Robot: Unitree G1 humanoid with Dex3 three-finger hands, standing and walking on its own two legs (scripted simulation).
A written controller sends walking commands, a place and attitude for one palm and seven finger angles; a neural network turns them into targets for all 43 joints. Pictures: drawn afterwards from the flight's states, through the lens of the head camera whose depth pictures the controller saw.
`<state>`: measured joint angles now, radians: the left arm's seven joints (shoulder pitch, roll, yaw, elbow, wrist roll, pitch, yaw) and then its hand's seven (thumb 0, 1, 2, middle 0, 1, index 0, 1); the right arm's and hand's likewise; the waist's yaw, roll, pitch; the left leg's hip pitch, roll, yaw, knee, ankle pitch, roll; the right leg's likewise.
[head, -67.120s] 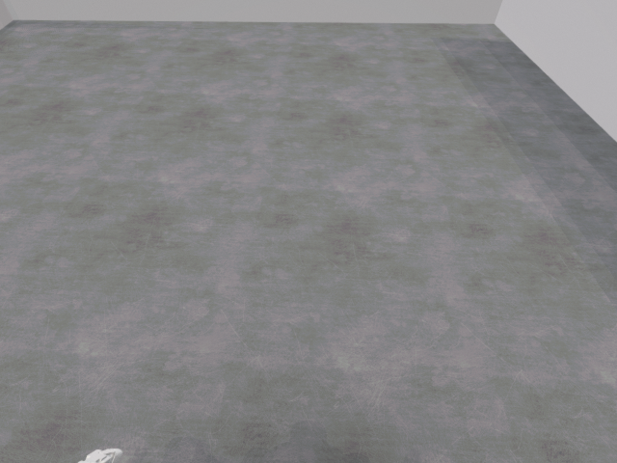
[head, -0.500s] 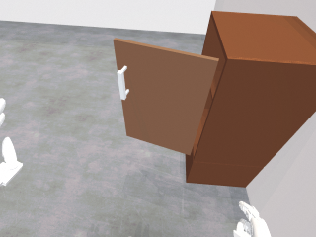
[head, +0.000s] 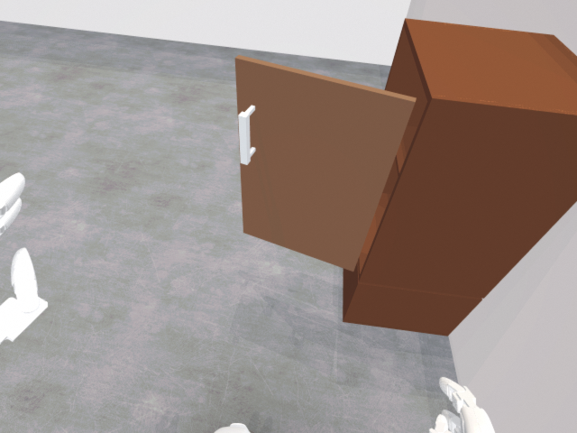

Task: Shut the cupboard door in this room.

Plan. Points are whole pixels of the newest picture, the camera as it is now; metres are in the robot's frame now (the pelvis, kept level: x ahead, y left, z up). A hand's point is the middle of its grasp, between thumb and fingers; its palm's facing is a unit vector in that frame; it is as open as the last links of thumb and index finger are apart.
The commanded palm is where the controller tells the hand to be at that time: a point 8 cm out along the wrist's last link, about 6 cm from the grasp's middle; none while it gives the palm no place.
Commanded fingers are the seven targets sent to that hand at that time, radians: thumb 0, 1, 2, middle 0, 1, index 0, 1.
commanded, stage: step back with the hand held close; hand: left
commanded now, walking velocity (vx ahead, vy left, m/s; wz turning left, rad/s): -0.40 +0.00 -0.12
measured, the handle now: (248, 135) +0.76 +0.15 -0.02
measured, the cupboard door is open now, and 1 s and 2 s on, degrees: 75 75 75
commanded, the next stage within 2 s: stop stepping back and stand still in 0.06 s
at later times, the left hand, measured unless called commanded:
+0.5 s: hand out of the picture +0.10 +0.34 +0.18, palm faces +0.52 -0.81 -0.27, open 7.4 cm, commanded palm +0.04 +0.36 +0.19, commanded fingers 0.00 0.90 0.90 -0.20 -0.30 -0.20 -0.30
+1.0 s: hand out of the picture +0.06 +0.36 +0.17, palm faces +0.32 -0.86 -0.40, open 7.4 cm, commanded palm +0.00 +0.40 +0.19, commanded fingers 0.00 0.90 0.90 -0.20 -0.30 -0.20 -0.30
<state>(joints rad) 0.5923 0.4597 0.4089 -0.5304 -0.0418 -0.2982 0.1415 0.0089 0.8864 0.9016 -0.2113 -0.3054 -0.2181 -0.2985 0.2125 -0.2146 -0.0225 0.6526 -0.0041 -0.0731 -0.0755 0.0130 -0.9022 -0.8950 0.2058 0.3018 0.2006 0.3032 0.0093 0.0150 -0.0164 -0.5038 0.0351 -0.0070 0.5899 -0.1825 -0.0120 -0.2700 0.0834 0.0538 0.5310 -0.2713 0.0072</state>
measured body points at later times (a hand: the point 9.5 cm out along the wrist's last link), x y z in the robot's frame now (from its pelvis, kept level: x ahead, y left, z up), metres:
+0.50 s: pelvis -0.10 +0.06 -0.01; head -0.14 +0.10 +0.44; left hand +0.07 +0.38 +0.20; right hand +0.04 -0.18 -0.08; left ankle +0.03 +0.11 -0.73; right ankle -0.14 -0.08 -0.72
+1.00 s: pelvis -0.18 +0.12 +0.01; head -0.19 +0.16 +0.45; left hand +0.04 +0.41 +0.20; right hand -0.09 -0.13 -0.07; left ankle -0.10 +0.23 -0.73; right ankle -0.17 +0.01 -0.68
